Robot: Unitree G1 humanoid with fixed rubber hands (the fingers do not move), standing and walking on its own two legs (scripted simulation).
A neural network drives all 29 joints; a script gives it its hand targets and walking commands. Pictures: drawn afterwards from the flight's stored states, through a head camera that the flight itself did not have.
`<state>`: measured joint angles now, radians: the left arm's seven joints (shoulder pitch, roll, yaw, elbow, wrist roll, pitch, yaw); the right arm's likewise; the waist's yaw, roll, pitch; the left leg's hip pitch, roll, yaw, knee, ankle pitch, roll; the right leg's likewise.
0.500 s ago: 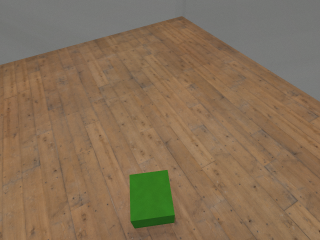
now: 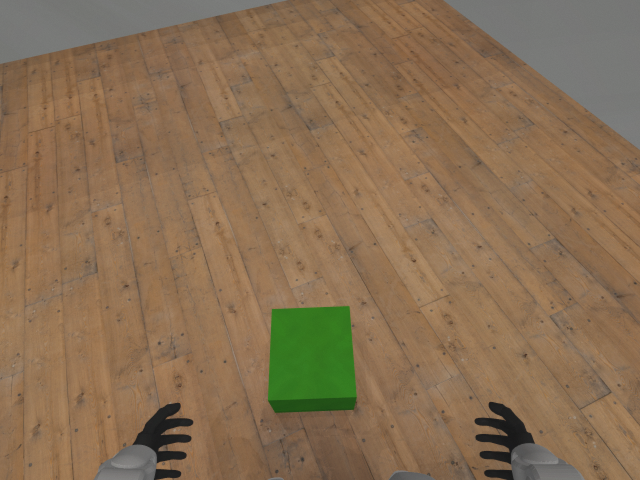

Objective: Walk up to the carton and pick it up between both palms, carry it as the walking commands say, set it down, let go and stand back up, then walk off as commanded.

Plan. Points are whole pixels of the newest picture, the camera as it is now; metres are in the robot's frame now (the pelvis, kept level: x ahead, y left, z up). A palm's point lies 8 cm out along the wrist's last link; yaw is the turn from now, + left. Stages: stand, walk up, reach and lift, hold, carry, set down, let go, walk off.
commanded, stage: reach and lift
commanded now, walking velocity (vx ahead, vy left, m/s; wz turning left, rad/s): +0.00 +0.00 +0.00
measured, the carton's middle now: (312, 359) +0.47 +0.05 -0.68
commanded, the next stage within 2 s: none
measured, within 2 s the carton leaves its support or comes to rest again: neither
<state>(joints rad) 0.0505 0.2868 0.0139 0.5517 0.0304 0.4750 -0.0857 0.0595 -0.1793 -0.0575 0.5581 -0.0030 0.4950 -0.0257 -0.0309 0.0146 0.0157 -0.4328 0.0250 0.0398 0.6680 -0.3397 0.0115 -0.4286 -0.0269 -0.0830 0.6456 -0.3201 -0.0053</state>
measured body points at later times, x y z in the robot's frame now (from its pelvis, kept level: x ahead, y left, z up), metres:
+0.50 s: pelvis -0.07 +0.02 -0.06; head +0.07 +0.02 +0.37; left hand +0.25 +0.25 -0.15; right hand +0.20 -0.21 -0.16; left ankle +0.00 +0.11 -0.72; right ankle +0.00 -0.11 -0.72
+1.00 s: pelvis -0.09 +0.01 -0.09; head +0.17 +0.02 +0.28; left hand +0.40 +0.24 -0.18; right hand +0.36 -0.19 -0.19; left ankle +0.00 +0.11 -0.72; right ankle +0.00 -0.11 -0.72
